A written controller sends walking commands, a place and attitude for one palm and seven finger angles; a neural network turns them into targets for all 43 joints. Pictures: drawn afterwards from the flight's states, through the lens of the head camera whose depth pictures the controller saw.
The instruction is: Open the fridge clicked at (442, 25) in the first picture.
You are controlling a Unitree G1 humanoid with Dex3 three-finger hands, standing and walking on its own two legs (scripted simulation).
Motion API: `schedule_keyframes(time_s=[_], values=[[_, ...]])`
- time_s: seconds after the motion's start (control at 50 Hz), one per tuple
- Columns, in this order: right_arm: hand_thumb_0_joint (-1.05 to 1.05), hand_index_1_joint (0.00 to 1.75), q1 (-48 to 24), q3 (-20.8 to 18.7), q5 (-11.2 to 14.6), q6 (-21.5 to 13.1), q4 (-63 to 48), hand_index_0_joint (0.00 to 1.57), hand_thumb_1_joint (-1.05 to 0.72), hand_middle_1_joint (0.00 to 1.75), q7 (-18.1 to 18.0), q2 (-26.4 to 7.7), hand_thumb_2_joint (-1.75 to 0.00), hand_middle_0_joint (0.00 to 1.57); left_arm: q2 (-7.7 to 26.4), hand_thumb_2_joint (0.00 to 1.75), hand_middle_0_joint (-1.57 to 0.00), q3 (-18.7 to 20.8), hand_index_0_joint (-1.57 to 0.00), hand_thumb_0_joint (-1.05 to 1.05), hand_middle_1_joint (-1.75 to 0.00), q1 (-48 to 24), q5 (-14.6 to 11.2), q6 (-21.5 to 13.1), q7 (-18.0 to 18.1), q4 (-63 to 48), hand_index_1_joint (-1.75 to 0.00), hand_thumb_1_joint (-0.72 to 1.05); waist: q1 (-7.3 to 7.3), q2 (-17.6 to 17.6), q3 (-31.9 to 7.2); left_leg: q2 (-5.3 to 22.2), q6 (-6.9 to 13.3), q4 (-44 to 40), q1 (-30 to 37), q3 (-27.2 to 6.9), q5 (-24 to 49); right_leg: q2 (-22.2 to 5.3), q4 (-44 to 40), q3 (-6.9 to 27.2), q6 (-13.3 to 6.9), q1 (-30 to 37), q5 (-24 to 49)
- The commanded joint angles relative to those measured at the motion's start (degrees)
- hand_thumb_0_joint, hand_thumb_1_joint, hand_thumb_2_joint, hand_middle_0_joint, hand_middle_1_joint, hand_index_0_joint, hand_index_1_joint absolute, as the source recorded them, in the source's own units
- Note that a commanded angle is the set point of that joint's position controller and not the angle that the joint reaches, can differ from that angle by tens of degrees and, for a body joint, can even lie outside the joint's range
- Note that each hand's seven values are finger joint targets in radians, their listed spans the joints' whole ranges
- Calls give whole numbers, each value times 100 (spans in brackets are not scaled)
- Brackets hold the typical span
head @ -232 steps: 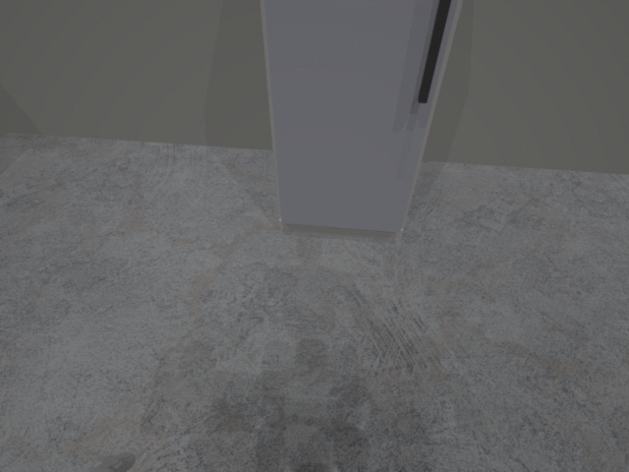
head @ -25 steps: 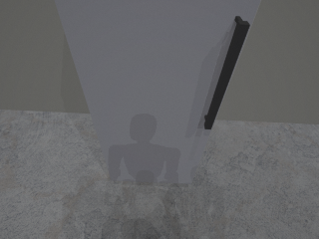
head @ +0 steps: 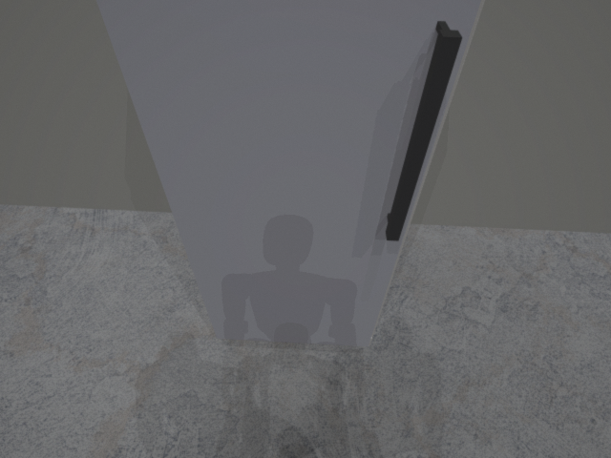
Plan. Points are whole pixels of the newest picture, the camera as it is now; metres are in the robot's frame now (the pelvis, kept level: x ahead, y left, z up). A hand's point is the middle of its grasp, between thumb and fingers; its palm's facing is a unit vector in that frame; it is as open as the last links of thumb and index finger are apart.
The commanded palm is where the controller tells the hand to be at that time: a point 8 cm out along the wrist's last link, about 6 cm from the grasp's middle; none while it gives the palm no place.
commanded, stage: come to a stop and stand still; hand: right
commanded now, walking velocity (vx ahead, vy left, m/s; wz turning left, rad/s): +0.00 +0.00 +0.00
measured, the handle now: (412, 151) +0.56 -0.14 +0.12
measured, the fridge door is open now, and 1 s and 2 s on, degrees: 0 0 0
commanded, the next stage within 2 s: look again from close up in 0.76 s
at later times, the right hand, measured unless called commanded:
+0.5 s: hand out of the picture +0.01 -0.21 -0.17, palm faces +0.03 +0.96 -0.27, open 7.3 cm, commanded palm none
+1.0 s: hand out of the picture -0.04 -0.24 -0.17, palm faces +0.01 +0.96 -0.29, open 7.3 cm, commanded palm none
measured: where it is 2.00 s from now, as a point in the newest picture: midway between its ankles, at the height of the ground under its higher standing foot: outside the picture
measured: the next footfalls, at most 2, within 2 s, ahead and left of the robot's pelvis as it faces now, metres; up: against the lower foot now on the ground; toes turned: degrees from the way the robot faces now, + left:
none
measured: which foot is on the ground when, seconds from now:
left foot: down 0.00-1.00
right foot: down 0.00-1.00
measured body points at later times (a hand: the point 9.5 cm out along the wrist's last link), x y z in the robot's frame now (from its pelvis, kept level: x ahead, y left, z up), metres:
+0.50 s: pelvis -0.04 +0.00 -0.01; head -0.07 +0.00 +0.44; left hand +0.05 +0.27 -0.13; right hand +0.00 -0.26 -0.15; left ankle -0.01 +0.14 -0.74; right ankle -0.01 -0.11 -0.74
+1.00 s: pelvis -0.06 -0.01 +0.00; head -0.06 -0.01 +0.44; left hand -0.03 +0.27 -0.15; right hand -0.04 -0.29 -0.15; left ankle -0.01 +0.14 -0.74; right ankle -0.01 -0.11 -0.74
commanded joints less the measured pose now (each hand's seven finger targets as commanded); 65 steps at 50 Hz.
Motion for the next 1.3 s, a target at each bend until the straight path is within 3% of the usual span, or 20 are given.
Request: schedule_keyframes(time_s=[0.0,0.02,0.04,0.06,0.08,0.1,0.14,0.18,0.2,0.24,0.34,0.5,0.58,0.66,0.92,1.02,1.16,1.28], values=[[0,30,439,-70,28,-42,-99,20,-90,30,-23,-436,-90,20,642,90,-20,111,-20,0,-30,320,24,-81,38,-140,-30,90,-26,-2,317,282,183,-387,-235,-244,513,-640,-664,654,-10,-318,594],[0,30,430,-73,28,-43,-94,20,-90,30,-23,-442,-90,20,644,90,-20,115,-20,0,-30,333,23,-84,37,-137,-30,90,-21,-28,296,284,179,-384,-225,-239,486,-639,-681,664,-11,-313,559],[0,30,356,13,-58,-208,-584,20,-90,30,-19,-1349,-90,20,1296,90,-20,98,-20,0,-30,69,71,-133,-66,-830,-30,90,58,122,748,161,301,-108,-331,-143,749,-375,-451,751,78,-708,1159],[0,30,524,-166,-49,-230,-655,20,-90,30,-54,-1005,-90,20,1281,90,-20,249,-20,0,-30,179,129,-283,-9,-967,-30,90,10,-264,-377,312,348,429,-91,-214,809,-529,109,846,-10,-401,1752],[0,30,546,-127,-28,-243,-691,20,-90,30,-49,-1015,-90,20,1206,90,-20,262,-20,0,-30,141,104,-300,42,-985,-30,90,3,-409,-958,324,414,466,-78,-245,1121,-568,380,837,-99,-71,2078],[0,30,573,-121,-19,-232,-749,20,-90,30,-43,-930,-90,20,1140,90,-20,275,-20,0,-30,172,88,-273,62,-1051,-30,90,34,-202,-1057,319,425,383,-137,-271,1092,-580,483,814,-129,-64,1839],[0,30,548,-89,-22,-161,-891,20,-90,30,-35,-850,-90,20,1054,90,-20,246,-20,0,-30,214,101,-169,37,-1164,-30,90,73,316,-570,310,433,268,-333,-318,834,-521,542,712,-158,-491,1081],[0,30,434,-138,-43,-119,-1027,20,-90,30,-26,-996,-90,20,1148,90,-20,303,-20,0,-30,142,79,-108,22,-1251,-30,90,105,162,48,311,449,182,-663,-380,434,-457,440,656,-140,-854,573],[0,30,421,-155,-45,-116,-1102,20,-90,30,-23,-1057,-90,20,1198,90,-20,315,-20,0,-30,106,77,-101,18,-1288,-30,90,86,-13,143,287,461,194,-703,-383,411,-469,393,681,-146,-914,567],[0,30,476,-146,-37,-129,-1173,20,-90,30,-16,-1103,-90,20,1231,90,-20,304,-20,0,-30,13,78,-99,-9,-1339,-30,90,42,41,-11,266,452,192,-605,-405,558,-490,433,671,-159,-805,713],[0,30,217,-168,-37,-147,-1293,20,-90,30,15,-1399,-90,20,1519,90,-20,326,-20,0,-30,-273,70,-88,-58,-1439,-30,90,51,-83,133,283,423,-44,-693,-471,83,-517,172,739,-137,-842,280],[0,30,-28,-196,-55,-125,-1291,20,-90,30,73,-1714,-90,20,1875,90,-20,352,-20,0,-30,-510,96,-36,-132,-1454,-30,90,43,-100,379,301,360,-453,-854,-527,-1118,-515,-410,956,-97,-1192,-1261],[0,30,-33,-210,-61,-119,-1265,20,-90,30,94,-1799,-90,20,1965,90,-20,354,-20,0,-30,-462,103,-19,-152,-1412,-30,90,49,-62,244,323,347,-542,-840,-555,-1383,-510,-438,982,-92,-1241,-1470],[0,30,-54,-207,-51,-135,-1214,20,-90,30,101,-1849,-90,20,2011,90,-20,348,-20,0,-30,-432,89,-37,-160,-1308,-30,90,56,38,109,354,363,-535,-762,-564,-1197,-525,-415,1024,-93,-1165,-1238],[0,30,116,-170,-51,-114,-865,20,-90,30,83,-1774,-90,20,2070,90,-20,335,-20,0,-30,-388,51,-42,-157,-914,-30,90,2,-188,170,321,325,-398,-458,-460,-847,-627,-768,1232,-83,-1354,-1503],[0,30,120,-147,-49,-125,-785,20,-90,30,65,-1711,-90,20,2022,90,-20,331,-20,0,-30,-438,39,-44,-154,-829,-30,90,7,-126,112,336,319,-389,-400,-436,-547,-627,-756,1206,-75,-1174,-1199],[0,30,-11,-116,-36,-175,-734,20,-90,30,33,-1693,-90,20,1971,90,-20,291,-20,0,-30,-584,11,-83,-150,-764,-30,90,37,-89,-146,398,305,-425,-208,-420,285,-633,-514,1018,-59,-665,114],[0,30,-144,-99,-30,-174,-731,20,-90,30,27,-1695,-90,20,1953,90,-20,261,-20,0,-30,-754,11,-67,-151,-738,-30,90,49,-30,-120,414,275,-519,-195,-416,360,-622,-520,946,-29,-478,376]])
